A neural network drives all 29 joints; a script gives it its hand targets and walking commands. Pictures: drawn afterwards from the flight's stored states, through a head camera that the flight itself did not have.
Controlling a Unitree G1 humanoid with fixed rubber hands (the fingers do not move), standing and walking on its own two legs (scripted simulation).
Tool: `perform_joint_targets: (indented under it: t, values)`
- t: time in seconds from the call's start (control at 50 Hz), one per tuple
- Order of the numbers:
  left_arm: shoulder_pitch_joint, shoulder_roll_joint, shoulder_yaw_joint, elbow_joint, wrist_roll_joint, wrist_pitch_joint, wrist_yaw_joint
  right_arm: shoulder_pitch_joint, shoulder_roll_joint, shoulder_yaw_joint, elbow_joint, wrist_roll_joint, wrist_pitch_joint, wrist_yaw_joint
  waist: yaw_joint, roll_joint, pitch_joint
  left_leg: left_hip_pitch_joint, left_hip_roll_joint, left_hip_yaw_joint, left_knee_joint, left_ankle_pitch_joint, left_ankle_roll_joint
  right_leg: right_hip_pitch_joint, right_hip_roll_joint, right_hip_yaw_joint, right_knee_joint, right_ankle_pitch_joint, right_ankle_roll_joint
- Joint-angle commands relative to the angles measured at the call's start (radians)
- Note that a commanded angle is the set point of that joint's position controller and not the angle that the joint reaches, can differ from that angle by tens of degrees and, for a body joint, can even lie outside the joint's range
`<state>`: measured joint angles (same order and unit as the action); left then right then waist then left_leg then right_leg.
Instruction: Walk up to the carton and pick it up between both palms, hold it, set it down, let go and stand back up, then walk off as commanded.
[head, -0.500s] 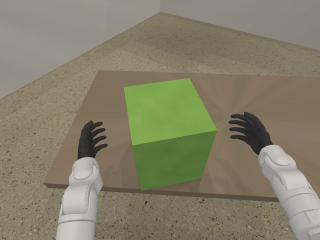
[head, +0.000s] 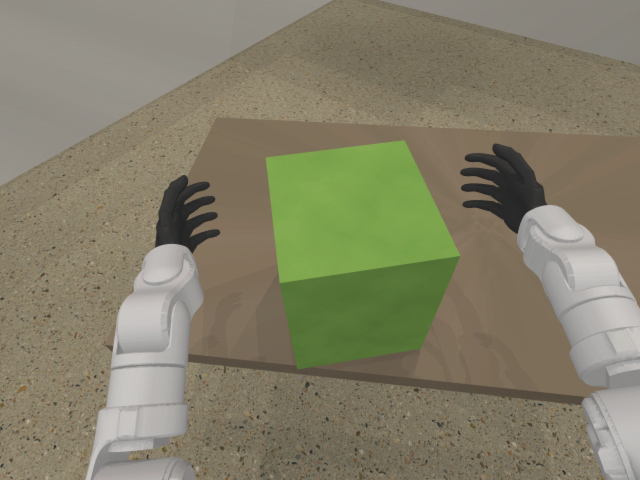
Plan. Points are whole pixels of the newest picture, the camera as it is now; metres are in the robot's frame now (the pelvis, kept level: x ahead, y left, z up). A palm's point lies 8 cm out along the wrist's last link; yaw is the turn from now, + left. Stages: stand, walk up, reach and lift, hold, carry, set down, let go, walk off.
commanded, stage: reach and lift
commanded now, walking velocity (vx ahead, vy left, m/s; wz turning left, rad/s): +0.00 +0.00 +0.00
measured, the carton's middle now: (348, 259) +0.43 +0.04 +0.00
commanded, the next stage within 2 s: none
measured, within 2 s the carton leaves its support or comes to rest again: neither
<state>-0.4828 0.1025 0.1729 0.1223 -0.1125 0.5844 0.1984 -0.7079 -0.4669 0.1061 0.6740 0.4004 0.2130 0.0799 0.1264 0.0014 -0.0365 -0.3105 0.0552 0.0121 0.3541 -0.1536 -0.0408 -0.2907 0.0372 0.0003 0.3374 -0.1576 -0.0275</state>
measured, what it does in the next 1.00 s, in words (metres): stands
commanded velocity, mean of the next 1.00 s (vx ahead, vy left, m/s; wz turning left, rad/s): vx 0.00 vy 0.00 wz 0.00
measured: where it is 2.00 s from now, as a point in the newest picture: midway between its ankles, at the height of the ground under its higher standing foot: outside the picture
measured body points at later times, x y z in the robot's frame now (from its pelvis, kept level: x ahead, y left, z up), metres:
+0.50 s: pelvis +0.00 +0.00 +0.00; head +0.05 +0.00 +0.45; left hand +0.40 +0.24 +0.13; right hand +0.50 -0.15 +0.15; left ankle +0.01 +0.14 -0.75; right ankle +0.00 -0.10 -0.75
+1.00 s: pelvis -0.01 +0.00 -0.02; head +0.07 +0.00 +0.42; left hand +0.39 +0.23 +0.03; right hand +0.48 -0.12 +0.04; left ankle +0.01 +0.14 -0.75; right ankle +0.00 -0.10 -0.75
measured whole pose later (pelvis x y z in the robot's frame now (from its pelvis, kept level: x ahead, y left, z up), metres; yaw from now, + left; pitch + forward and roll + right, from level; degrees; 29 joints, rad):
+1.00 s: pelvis -0.01 +0.00 -0.02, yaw +0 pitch +21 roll -2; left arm -0.75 0.05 0.14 0.97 -0.11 -0.11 0.22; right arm -0.95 -0.34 0.08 1.31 0.29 -0.17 0.06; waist 0.20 0.01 -0.22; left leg -0.71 0.07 -0.01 0.53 -0.18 -0.04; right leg -0.66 0.05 -0.02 0.46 -0.16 -0.03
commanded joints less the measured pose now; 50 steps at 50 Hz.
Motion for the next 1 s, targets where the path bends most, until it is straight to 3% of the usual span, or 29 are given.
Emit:
perform_joint_targets:
  t: [0.0, 0.04, 0.06, 0.08, 0.18, 0.24, 0.26, 0.28, 0.3, 0.34, 0.36, 0.4, 0.42, 0.46, 0.48, 0.5, 0.52, 0.56, 0.58, 0.62, 0.64, 0.76, 0.78, 0.84, 0.86, 0.88, 0.9, 0.96, 0.98]
  values:
    - [-0.389, 0.118, 0.025, -0.19, 0.008, -0.025, -0.014, -0.51, -0.242, -0.083, -0.205, 0.019, -0.047, -0.015, -0.01, -0.072, -0.628, 0.214, -0.069, 0.031, 0.032, 0.388, -0.013, 0.323, 0.037, 0.012, 0.034, 0.501, 0.038]
    - [-0.521, 0.136, 0.027, -0.225, 0.0, -0.035, -0.004, -0.642, -0.272, -0.106, -0.229, 0.023, -0.053, -0.007, -0.01, -0.074, -0.665, 0.209, -0.066, 0.035, 0.046, 0.426, -0.024, 0.28, 0.05, 0.001, 0.034, 0.475, 0.031]
    - [-0.453, 0.104, 0.009, -0.29, -0.008, -0.031, 0.003, -0.537, -0.263, -0.12, -0.172, 0.015, -0.045, 0.001, -0.007, -0.019, -0.691, 0.242, -0.062, 0.028, 0.048, 0.446, -0.03, 0.299, 0.049, -0.002, 0.031, 0.47, 0.022]
    - [-0.48, 0.122, 0.038, -0.222, 0.002, -0.025, 0.01, -0.591, -0.26, -0.089, -0.133, 0.052, -0.032, 0.009, 0.015, -0.062, -0.658, 0.245, -0.054, 0.031, 0.055, 0.443, -0.029, 0.254, 0.053, -0.003, 0.027, 0.452, 0.026]
    - [-0.469, 0.095, 0.014, -0.068, 0.021, 0.005, -0.006, -0.596, -0.254, -0.047, 0.037, 0.035, 0.001, 0.021, 0.01, -0.039, -0.553, 0.24, -0.049, 0.031, 0.032, 0.392, -0.028, 0.239, 0.047, -0.002, 0.002, 0.363, 0.015]
    - [-0.618, 0.13, 0.007, -0.09, -0.011, -0.03, 0.005, -0.711, -0.209, -0.037, -0.066, 0.038, -0.025, 0.021, 0.026, -0.05, -0.663, 0.177, -0.06, 0.032, 0.062, 0.397, -0.026, 0.251, 0.042, -0.002, 0.027, 0.438, 0.022]
    - [-0.622, 0.165, 0.046, -0.113, 0.001, -0.034, 0.006, -0.719, -0.202, -0.031, -0.06, 0.059, -0.023, 0.021, 0.051, -0.048, -0.657, 0.134, -0.069, 0.046, 0.053, 0.359, -0.017, 0.299, 0.031, 0.014, 0.029, 0.456, 0.028]
    - [-0.597, 0.158, 0.032, 0.006, 0.011, -0.039, 0.003, -0.712, -0.23, -0.031, 0.025, 0.045, -0.013, 0.023, 0.032, -0.064, -0.608, 0.105, -0.064, 0.034, 0.05, 0.358, -0.017, 0.288, 0.037, 0.016, 0.049, 0.481, 0.031]
    - [-0.655, 0.175, 0.054, -0.017, 0.005, -0.058, 0.008, -0.754, -0.208, -0.022, -0.001, 0.065, -0.023, 0.025, 0.068, -0.05, -0.646, 0.077, -0.068, 0.048, 0.038, 0.318, -0.018, 0.322, 0.03, 0.017, 0.047, 0.439, 0.032]
    - [-0.596, 0.132, 0.059, -0.004, 0.025, -0.067, 0.004, -0.728, -0.2, -0.028, 0.013, 0.027, -0.036, 0.021, 0.062, -0.076, -0.667, 0.083, -0.065, 0.049, 0.035, 0.353, -0.014, 0.352, 0.032, 0.02, 0.043, 0.478, 0.034]
    - [-0.644, 0.148, 0.048, 0.035, 0.0, -0.099, 0.004, -0.74, -0.207, -0.032, 0.056, 0.029, -0.033, 0.019, 0.033, -0.088, -0.693, 0.076, -0.057, 0.043, 0.039, 0.348, -0.014, 0.333, 0.029, 0.016, 0.056, 0.508, 0.028]
    - [-0.6, 0.145, 0.071, 0.072, 0.013, -0.122, -0.001, -0.736, -0.174, -0.018, 0.04, 0.02, -0.047, 0.015, 0.071, -0.1, -0.703, 0.068, -0.06, 0.052, 0.048, 0.386, -0.018, 0.354, 0.025, 0.019, 0.062, 0.551, 0.035]
    - [-0.633, 0.123, 0.049, 0.093, 0.024, -0.134, -0.016, -0.742, -0.17, -0.036, 0.074, -0.01, -0.064, 0.006, 0.03, -0.075, -0.691, 0.071, -0.066, 0.054, 0.052, 0.407, -0.023, 0.358, 0.024, 0.007, 0.058, 0.57, 0.041]
    - [-0.604, 0.098, 0.038, 0.142, 0.039, -0.176, -0.025, -0.703, -0.132, -0.046, 0.121, -0.023, -0.083, 0.001, 0.011, -0.057, -0.65, 0.064, -0.066, 0.048, 0.04, 0.365, -0.018, 0.316, 0.016, 0.006, 0.053, 0.533, 0.036]
    - [-0.619, 0.137, 0.08, 0.127, 0.059, -0.201, -0.024, -0.717, -0.138, -0.047, 0.103, -0.028, -0.107, 0.0, 0.049, -0.057, -0.716, 0.068, -0.066, 0.056, 0.048, 0.381, -0.021, 0.311, 0.025, 0.001, 0.051, 0.528, 0.039]
    - [-0.544, 0.09, 0.071, 0.229, 0.069, -0.22, -0.028, -0.639, -0.103, -0.032, 0.2, -0.068, -0.117, -0.003, 0.037, -0.085, -0.607, 0.039, -0.066, 0.05, 0.038, 0.359, -0.015, 0.314, 0.019, 0.004, 0.057, 0.506, 0.045]
    - [-0.558, 0.099, 0.087, 0.151, 0.086, -0.252, -0.029, -0.68, -0.108, -0.052, 0.133, -0.071, -0.146, -0.006, 0.052, -0.071, -0.679, 0.039, -0.069, 0.063, 0.034, 0.373, -0.018, 0.345, 0.02, 0.006, 0.057, 0.539, 0.046]
    - [-0.558, 0.087, 0.047, 0.26, 0.072, -0.308, -0.044, -0.67, -0.118, -0.06, 0.182, -0.108, -0.186, -0.019, 0.009, -0.104, -0.651, -0.004, -0.074, 0.064, 0.022, 0.334, -0.016, 0.358, 0.021, 0.009, 0.059, 0.516, 0.06]
    - [-0.54, 0.073, 0.069, 0.302, 0.08, -0.353, -0.045, -0.683, -0.088, -0.059, 0.193, -0.105, -0.206, -0.018, 0.021, -0.117, -0.669, -0.012, -0.069, 0.058, 0.038, 0.338, -0.011, 0.321, 0.018, -0.003, 0.066, 0.497, 0.058]
    - [-0.59, 0.079, 0.053, 0.268, 0.078, -0.429, -0.04, -0.723, -0.07, -0.073, 0.155, -0.125, -0.263, -0.021, 0.029, -0.104, -0.722, -0.007, -0.065, 0.071, 0.047, 0.367, -0.018, 0.282, 0.019, -0.011, 0.072, 0.487, 0.057]
    - [-0.638, 0.067, 0.032, 0.248, 0.075, -0.478, -0.034, -0.736, -0.084, -0.086, 0.158, -0.126, -0.302, -0.017, 0.029, -0.045, -0.834, 0.029, -0.066, 0.071, 0.063, 0.409, -0.031, 0.28, 0.028, -0.017, 0.076, 0.494, 0.048]
    - [-0.673, 0.065, 0.002, 0.477, 0.036, -0.639, 0.003, -0.735, -0.06, -0.07, 0.283, -0.122, -0.375, -0.008, 0.055, -0.097, -0.834, -0.018, -0.053, 0.066, 0.107, 0.297, -0.019, 0.128, 0.04, -0.018, 0.08, 0.251, 0.04]
    - [-0.681, 0.044, -0.025, 0.445, 0.042, -0.66, 0.016, -0.731, -0.066, -0.101, 0.311, -0.136, -0.393, -0.015, 0.043, -0.049, -0.845, -0.025, -0.046, 0.065, 0.114, 0.289, -0.035, 0.093, 0.045, -0.033, 0.079, 0.215, 0.028]
    - [-0.657, 0.056, -0.023, 0.607, 0.027, -0.696, 0.022, -0.718, -0.065, -0.061, 0.42, -0.096, -0.406, -0.015, 0.073, -0.051, -0.839, -0.049, -0.04, 0.075, 0.144, 0.282, -0.033, 0.054, 0.04, -0.022, 0.1, 0.195, 0.028]
    - [-0.701, 0.061, -0.023, 0.562, 0.026, -0.72, 0.024, -0.756, -0.035, -0.051, 0.368, -0.098, -0.424, -0.015, 0.079, -0.048, -0.911, -0.061, -0.045, 0.067, 0.16, 0.31, -0.035, 0.075, 0.038, -0.021, 0.109, 0.237, 0.021]
    - [-0.694, 0.053, -0.04, 0.649, 0.019, -0.725, 0.015, -0.737, -0.045, -0.055, 0.453, -0.098, -0.425, -0.019, 0.044, -0.061, -0.848, -0.102, -0.041, 0.059, 0.184, 0.278, -0.036, 0.048, 0.036, -0.026, 0.12, 0.217, 0.022]
    - [-0.687, 0.069, -0.024, 0.64, 0.032, -0.745, 0.019, -0.733, -0.074, -0.061, 0.453, -0.119, -0.44, -0.028, 0.065, -0.053, -0.884, -0.09, -0.036, 0.077, 0.173, 0.29, -0.044, 0.047, 0.043, -0.028, 0.121, 0.222, 0.02]
    - [-0.701, 0.049, -0.044, 0.701, -0.02, -0.783, 0.017, -0.789, -0.049, -0.04, 0.425, -0.095, -0.469, -0.028, 0.056, -0.121, -0.883, -0.164, -0.036, 0.078, 0.211, 0.3, -0.041, 0.015, 0.041, -0.029, 0.159, 0.241, 0.028]
    - [-0.679, 0.04, -0.05, 0.68, -0.017, -0.804, 0.009, -0.77, -0.051, -0.048, 0.421, -0.096, -0.486, -0.034, 0.045, -0.095, -0.956, -0.169, -0.038, 0.088, 0.22, 0.315, -0.04, 0.068, 0.028, -0.02, 0.169, 0.29, 0.027]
